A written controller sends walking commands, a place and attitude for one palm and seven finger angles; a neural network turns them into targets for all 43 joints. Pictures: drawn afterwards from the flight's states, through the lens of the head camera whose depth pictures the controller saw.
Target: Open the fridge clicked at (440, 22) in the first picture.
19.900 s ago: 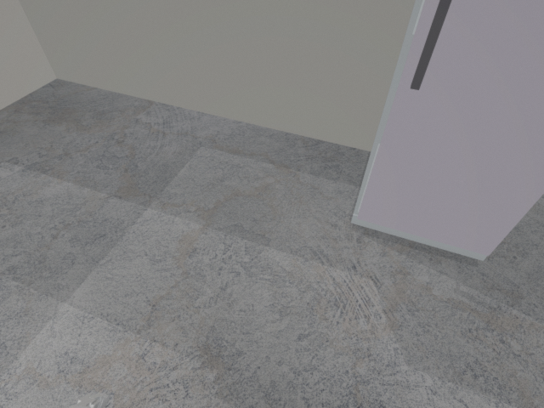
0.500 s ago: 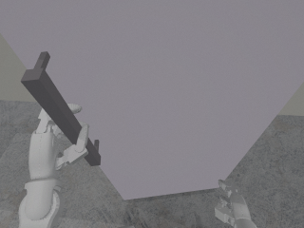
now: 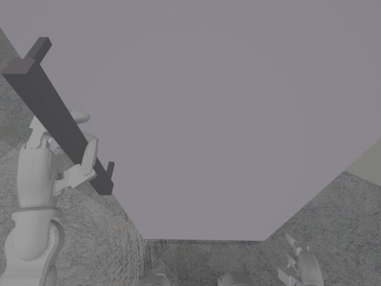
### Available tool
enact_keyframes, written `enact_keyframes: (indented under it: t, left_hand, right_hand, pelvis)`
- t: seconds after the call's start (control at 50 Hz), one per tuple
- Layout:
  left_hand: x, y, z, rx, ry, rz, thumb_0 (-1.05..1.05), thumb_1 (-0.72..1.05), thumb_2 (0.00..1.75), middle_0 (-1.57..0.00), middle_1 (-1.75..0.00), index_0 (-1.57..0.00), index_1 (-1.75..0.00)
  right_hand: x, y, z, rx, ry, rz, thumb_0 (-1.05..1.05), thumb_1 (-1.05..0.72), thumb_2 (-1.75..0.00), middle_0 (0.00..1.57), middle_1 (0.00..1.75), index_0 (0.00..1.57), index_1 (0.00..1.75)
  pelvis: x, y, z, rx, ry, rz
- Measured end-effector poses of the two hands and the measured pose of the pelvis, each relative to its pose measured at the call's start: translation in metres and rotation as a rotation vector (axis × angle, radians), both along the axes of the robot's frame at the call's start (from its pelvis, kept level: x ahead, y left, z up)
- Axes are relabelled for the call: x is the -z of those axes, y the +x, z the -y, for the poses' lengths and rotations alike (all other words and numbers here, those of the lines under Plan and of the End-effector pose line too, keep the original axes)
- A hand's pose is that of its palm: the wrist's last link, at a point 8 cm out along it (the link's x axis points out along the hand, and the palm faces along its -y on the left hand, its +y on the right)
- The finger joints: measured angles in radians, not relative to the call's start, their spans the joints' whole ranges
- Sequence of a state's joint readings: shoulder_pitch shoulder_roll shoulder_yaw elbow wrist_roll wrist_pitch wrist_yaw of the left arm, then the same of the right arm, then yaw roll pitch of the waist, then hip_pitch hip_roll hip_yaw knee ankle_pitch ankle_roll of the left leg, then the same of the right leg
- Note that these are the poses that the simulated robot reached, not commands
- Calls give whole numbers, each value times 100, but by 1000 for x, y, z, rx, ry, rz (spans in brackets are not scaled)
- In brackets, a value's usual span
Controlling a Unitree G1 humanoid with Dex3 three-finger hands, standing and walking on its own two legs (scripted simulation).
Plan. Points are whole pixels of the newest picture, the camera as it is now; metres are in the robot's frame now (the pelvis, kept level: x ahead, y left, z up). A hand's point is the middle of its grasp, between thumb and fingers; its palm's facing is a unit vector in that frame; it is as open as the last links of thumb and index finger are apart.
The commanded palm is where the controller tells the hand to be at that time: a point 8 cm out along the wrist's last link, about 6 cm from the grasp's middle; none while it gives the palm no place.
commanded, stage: walk backward, drawing the door open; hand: left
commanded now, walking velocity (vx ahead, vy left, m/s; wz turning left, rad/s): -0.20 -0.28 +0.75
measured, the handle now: (82, 136) +0.32 +0.19 +0.17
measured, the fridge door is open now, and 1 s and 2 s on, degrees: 29 69 65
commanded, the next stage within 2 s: stop walking and hold the door back in 0.86 s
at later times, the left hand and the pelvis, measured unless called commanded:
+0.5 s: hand out of the picture +0.09 +0.10 +0.17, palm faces +0.62 -0.73 -0.28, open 6.6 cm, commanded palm +0.03 +0.13 +0.17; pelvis -0.06 -0.18 +0.01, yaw +27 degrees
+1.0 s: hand out of the picture -0.02 +0.00 +0.17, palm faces +0.87 -0.40 -0.31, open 6.7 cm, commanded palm -0.07 +0.02 +0.17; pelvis -0.07 -0.35 +0.01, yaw +42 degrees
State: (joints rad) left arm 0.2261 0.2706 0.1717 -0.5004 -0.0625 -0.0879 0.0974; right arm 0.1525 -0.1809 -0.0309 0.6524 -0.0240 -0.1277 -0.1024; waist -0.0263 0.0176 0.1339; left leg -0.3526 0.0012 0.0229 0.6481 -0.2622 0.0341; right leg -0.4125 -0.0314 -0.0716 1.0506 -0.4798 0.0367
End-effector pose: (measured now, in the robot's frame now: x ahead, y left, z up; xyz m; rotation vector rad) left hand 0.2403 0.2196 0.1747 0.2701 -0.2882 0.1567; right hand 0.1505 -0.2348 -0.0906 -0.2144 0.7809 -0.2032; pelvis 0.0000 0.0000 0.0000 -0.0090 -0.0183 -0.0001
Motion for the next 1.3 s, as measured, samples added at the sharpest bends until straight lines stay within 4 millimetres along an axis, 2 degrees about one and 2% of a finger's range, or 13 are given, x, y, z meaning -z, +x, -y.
enact_keyframes:
  t: [0.1, 0.16, 0.3, 0.42, 0.48, 0.54, 0.58, 0.68, 0.78, 0.92, 1.04, 1.16, 1.3]
  left_hand:
    - [-3, -35, 12, -110, -1, -38, -5, 62, 82, -46, -140, -23, -136]
    - [-3, -59, 21, -176, 0, -52, -5, 63, 82, -46, -140, -22, -135]
    - [-1, -122, 51, -412, 42, -15, -8, 60, 81, -46, -140, -22, -129]
    - [-7, -171, 76, -506, 42, -66, -7, 59, 79, -46, -140, -29, -133]
    - [-7, -191, 86, -515, 34, -57, -7, 58, 78, -46, -140, -31, -134]
    - [-3, -208, 95, -506, 28, 0, -8, 57, 78, -46, -140, -31, -134]
    - [-2, -218, 102, -514, 27, 32, -8, 57, 79, -46, -140, -31, -135]
    - [-5, -242, 124, -592, -3, -13, -5, 59, 80, -46, -140, -30, -137]
    - [-7, -267, 151, -689, -32, -53, -3, 62, 79, -46, -140, -29, -137]
    - [-8, -301, 193, -887, 22, -58, -7, 59, 79, -46, -140, -27, -133]
    - [-9, -329, 225, -957, 38, -81, -8, 57, 78, -46, -140, -31, -135]
    - [-8, -337, 230, -960, 7, -27, -9, 53, 79, -46, -140, -39, -138]
    - [-6, -329, 224, -896, -63, 50, -3, 58, 82, -46, -140, -43, -140]
  right_hand:
    - [-22, -2, 12, -131, 28, 5, 1, -91, -90, 20, 30, 20, 30]
    - [-26, -1, 26, -186, 40, 28, 1, -91, -90, 21, 30, 21, 30]
    - [0, 18, 71, -332, 73, 34, 1, -91, -90, 21, 30, 21, 30]
    - [-6, 26, 103, -373, 15, -18, 1, -91, -90, 21, 30, 20, 30]
    - [-17, 30, 106, -425, -23, -3, 1, -91, -90, 20, 30, 20, 30]
    - [-18, 37, 103, -483, -57, 48, 1, -91, -90, 20, 30, 20, 30]
    - [-19, 37, 99, -508, -43, 54, 1, -91, -90, 20, 30, 20, 30]
    - [-35, 25, 87, -638, 47, 37, 1, -91, -90, 20, 30, 20, 30]
    - [-37, 20, 92, -724, 116, 42, 1, -91, -90, 21, 30, 21, 30]
    - [-11, 39, 129, -811, 155, 32, 1, -90, -90, 21, 30, 21, 30]
    - [-9, 56, 181, -816, 28, -30, 1, -91, -90, 21, 30, 21, 30]
    - [-23, 61, 206, -874, -76, -13, 1, -91, -90, 20, 30, 20, 30]
    - [-45, 43, 205, -923, -82, 99, 1, -91, -90, 20, 30, 20, 30]
  pelvis:
    - [-19, -28, 43, -89, -40, 31]
    - [-20, -38, 69, -128, -63, 33]
    - [4, -46, 144, -273, -15, -7]
    - [-12, -53, 168, -375, 28, -1]
    - [-13, -57, 179, -447, 25, -20]
    - [-1, -65, 187, -494, -3, -35]
    - [0, -72, 199, -511, 20, -15]
    - [-20, -79, 232, -587, -22, 27]
    - [-26, -80, 266, -633, -43, 38]
    - [-6, -65, 326, -682, -7, -2]
    - [-15, -68, 353, -775, 21, -2]
    - [-21, -79, 376, -845, 42, -9]
    - [-14, -119, 396, -862, 27, -8]
